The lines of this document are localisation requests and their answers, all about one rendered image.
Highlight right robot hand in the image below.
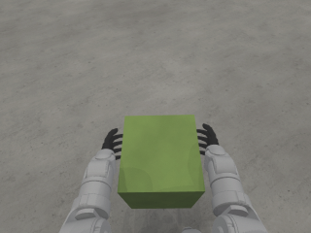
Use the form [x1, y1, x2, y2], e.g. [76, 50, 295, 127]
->
[196, 123, 219, 155]

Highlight left robot upper arm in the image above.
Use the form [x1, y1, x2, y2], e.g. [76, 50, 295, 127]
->
[59, 216, 112, 233]

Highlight right robot upper arm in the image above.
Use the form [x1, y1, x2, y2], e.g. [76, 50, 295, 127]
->
[212, 213, 268, 233]

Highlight carton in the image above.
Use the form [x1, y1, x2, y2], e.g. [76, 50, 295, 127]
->
[117, 115, 206, 209]

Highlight left robot forearm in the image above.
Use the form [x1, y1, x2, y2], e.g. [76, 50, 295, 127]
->
[58, 149, 117, 233]

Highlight right robot forearm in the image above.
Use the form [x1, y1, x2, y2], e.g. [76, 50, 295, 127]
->
[203, 145, 263, 224]

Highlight left robot hand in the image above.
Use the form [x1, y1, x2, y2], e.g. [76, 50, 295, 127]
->
[102, 128, 123, 160]

